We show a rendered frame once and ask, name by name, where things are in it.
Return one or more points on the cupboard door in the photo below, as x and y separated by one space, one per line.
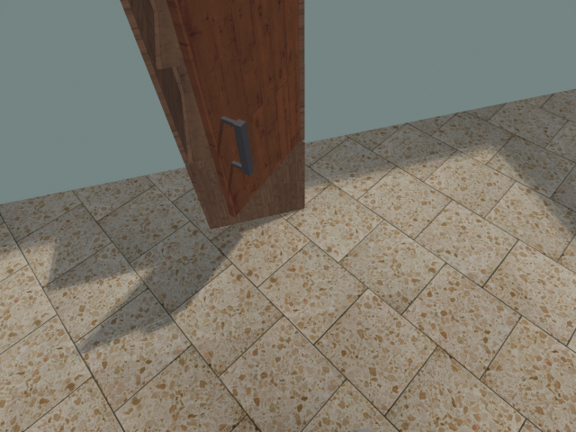
242 59

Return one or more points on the handle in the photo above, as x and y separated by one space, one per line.
244 150

